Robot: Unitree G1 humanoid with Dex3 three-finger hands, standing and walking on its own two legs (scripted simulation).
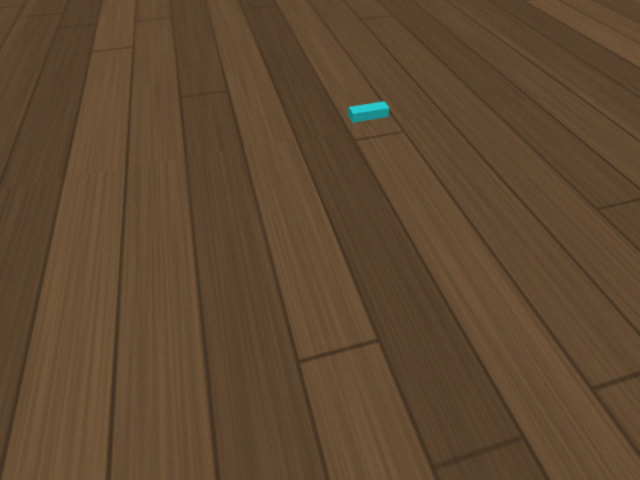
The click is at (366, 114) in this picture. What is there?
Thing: lying carton
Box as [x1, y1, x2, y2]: [348, 101, 389, 122]
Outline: 389,108 384,101 351,106 348,109 348,115 352,122 387,116
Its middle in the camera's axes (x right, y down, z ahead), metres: +0.29 -0.75 +2.24
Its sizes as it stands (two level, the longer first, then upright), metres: 0.220 0.077 0.056
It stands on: the floor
